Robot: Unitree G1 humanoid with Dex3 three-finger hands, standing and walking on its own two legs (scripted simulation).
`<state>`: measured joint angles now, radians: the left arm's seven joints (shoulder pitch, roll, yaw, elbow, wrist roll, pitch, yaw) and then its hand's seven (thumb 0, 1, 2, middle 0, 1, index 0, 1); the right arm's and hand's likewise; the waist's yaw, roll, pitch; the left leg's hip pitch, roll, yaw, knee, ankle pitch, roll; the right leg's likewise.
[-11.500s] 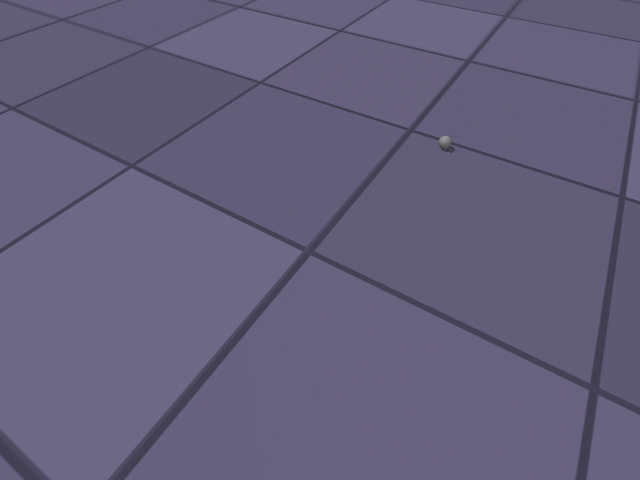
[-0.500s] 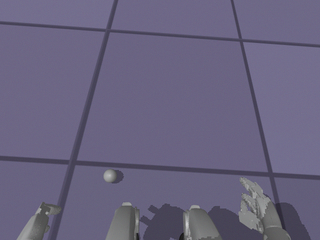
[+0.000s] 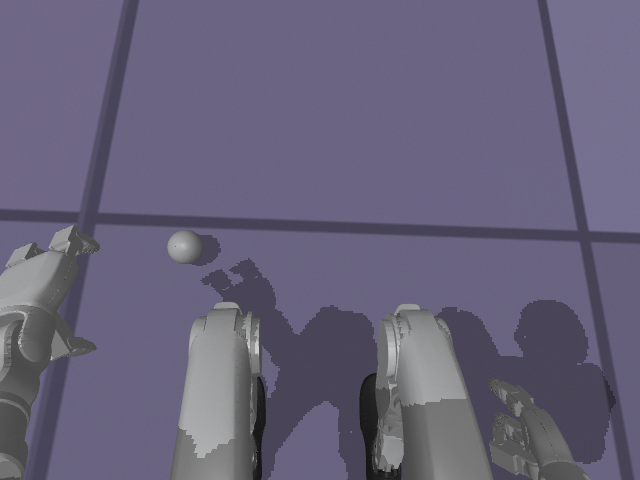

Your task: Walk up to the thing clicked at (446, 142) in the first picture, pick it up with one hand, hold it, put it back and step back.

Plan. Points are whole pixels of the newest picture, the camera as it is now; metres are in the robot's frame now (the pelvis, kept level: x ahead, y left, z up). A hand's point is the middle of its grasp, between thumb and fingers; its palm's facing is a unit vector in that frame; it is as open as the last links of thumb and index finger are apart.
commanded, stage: rise first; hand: left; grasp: from above
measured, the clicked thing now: (185, 246) +0.47 +0.28 -0.39
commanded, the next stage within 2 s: approach in 1.26 s
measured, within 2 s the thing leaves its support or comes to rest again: neither
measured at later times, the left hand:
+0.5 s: hand (102, 276) +0.37 +0.34 -0.21, palm faces -0.45 -0.11 -0.88, open 14.2 cm
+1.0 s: hand (120, 266) +0.40 +0.34 -0.25, palm faces -0.45 -0.06 -0.89, open 14.2 cm
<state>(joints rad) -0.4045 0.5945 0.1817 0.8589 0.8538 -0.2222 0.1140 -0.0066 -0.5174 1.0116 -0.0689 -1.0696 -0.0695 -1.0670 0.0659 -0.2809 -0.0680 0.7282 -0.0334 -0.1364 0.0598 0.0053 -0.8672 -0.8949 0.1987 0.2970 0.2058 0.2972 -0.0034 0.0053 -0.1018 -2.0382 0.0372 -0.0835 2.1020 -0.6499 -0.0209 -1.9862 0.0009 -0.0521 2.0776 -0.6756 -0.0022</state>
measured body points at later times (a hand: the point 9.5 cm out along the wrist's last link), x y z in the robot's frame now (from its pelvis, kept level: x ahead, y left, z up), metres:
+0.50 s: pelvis +0.00 +0.01 -0.06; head +0.21 +0.07 +0.33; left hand +0.39 +0.35 -0.16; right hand +0.12 -0.27 -0.18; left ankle +0.09 +0.13 -0.39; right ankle +0.09 -0.12 -0.39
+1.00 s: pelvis +0.00 +0.01 -0.09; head +0.23 +0.07 +0.30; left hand +0.42 +0.34 -0.20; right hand +0.10 -0.27 -0.21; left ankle +0.09 +0.13 -0.39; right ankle +0.09 -0.12 -0.39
